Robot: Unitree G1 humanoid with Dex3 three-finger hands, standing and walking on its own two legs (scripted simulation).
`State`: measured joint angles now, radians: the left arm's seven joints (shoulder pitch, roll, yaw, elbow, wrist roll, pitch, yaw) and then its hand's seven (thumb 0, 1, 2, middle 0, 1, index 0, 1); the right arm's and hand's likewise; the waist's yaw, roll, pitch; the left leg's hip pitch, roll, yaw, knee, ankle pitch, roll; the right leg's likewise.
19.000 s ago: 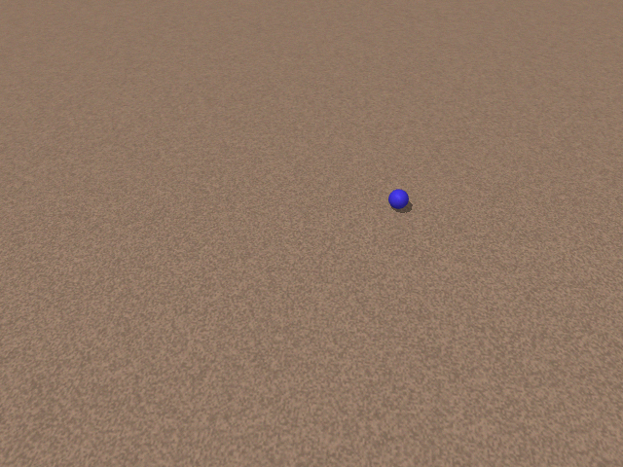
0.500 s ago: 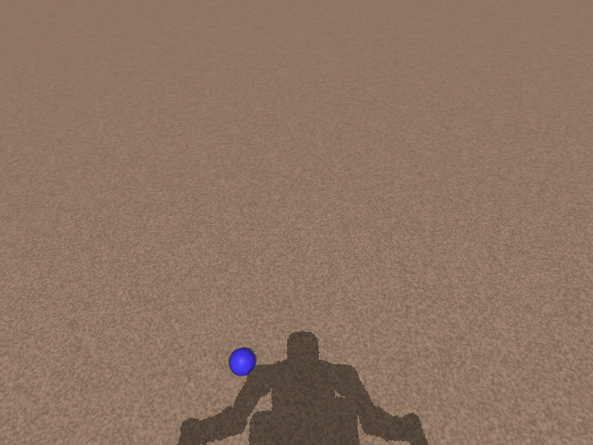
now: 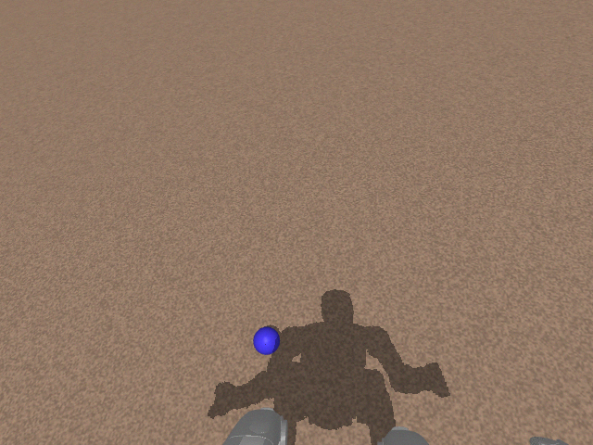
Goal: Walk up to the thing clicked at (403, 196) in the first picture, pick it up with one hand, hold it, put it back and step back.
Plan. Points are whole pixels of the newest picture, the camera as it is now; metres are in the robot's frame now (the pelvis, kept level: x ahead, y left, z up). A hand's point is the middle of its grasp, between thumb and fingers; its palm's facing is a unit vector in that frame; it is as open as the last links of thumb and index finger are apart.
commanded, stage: walk up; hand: left
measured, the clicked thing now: (266, 340) +0.50 +0.22 -0.71
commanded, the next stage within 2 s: stand in 0.14 s
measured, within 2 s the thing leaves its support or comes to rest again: neither
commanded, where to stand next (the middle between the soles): +0.10 +0.02 m, yaw -5 degrees
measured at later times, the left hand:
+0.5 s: hand out of the picture +0.10 +0.29 -0.14, palm faces -0.11 -0.93 -0.35, open 7.4 cm
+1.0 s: hand out of the picture +0.09 +0.30 -0.13, palm faces -0.05 -0.94 -0.34, open 7.4 cm
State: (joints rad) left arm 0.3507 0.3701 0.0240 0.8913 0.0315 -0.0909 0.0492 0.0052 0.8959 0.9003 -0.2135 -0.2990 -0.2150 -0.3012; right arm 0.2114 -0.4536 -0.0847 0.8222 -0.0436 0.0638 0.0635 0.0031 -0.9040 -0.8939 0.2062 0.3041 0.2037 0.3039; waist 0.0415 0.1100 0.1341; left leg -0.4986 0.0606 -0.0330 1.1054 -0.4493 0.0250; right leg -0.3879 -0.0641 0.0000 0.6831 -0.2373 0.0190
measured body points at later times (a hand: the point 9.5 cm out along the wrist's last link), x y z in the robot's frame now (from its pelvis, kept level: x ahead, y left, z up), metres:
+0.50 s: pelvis +0.00 +0.05 +0.01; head +0.01 +0.04 +0.46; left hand +0.11 +0.34 -0.11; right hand +0.04 -0.26 -0.12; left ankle +0.04 +0.19 -0.72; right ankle +0.03 -0.08 -0.72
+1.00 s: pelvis +0.01 +0.05 +0.03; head +0.03 +0.04 +0.48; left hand +0.09 +0.35 -0.10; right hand +0.10 -0.26 -0.11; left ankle +0.04 +0.19 -0.72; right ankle +0.03 -0.08 -0.72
